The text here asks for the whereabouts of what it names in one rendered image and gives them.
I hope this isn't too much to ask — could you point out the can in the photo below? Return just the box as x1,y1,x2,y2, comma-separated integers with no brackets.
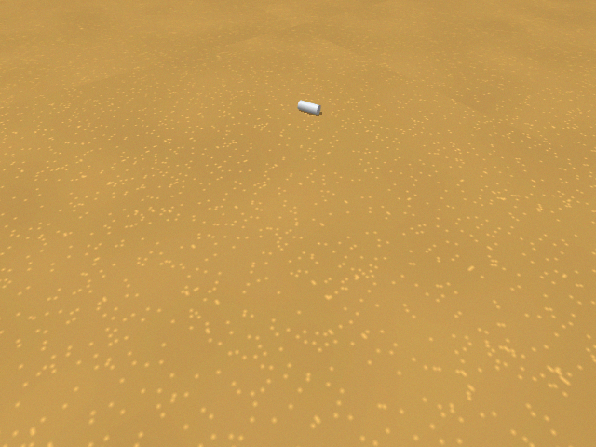
298,100,321,115

